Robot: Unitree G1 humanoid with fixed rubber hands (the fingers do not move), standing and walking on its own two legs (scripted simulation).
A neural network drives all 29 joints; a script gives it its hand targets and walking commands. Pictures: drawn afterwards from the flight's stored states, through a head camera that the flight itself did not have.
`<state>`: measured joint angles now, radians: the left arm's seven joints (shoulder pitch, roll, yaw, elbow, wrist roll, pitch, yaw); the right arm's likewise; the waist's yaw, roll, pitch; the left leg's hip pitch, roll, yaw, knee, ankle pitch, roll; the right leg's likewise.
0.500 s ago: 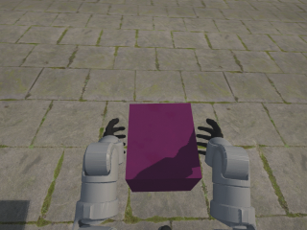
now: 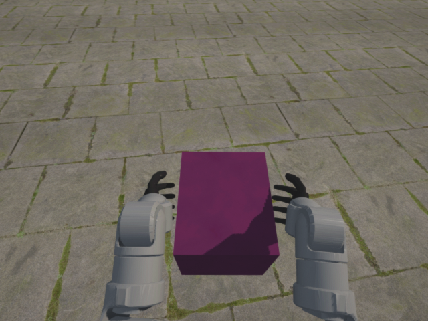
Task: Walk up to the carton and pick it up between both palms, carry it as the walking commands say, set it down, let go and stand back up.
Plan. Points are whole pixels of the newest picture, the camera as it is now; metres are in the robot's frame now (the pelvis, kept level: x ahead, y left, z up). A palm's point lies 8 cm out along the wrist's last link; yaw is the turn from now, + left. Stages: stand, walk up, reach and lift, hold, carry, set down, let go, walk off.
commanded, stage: carry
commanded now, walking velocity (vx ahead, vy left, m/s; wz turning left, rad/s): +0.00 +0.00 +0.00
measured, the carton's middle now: (222, 214) +0.35 +0.00 -0.01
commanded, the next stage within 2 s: none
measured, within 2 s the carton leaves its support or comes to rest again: neither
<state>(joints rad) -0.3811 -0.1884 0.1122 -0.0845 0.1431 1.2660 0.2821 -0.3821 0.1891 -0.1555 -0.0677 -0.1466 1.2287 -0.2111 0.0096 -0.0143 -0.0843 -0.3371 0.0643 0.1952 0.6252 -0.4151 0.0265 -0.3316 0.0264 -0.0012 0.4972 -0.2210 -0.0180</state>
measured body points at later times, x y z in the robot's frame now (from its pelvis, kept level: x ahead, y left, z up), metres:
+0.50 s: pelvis -0.01 +0.00 +0.00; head -0.01 +0.02 +0.45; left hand +0.30 +0.14 +0.08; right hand +0.30 -0.12 +0.08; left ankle -0.01 +0.12 -0.73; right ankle +0.02 -0.11 -0.73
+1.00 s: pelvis +0.00 -0.03 +0.00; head +0.00 -0.02 +0.45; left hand +0.31 +0.11 +0.07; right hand +0.31 -0.16 +0.07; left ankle -0.03 +0.08 -0.72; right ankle +0.02 -0.11 -0.73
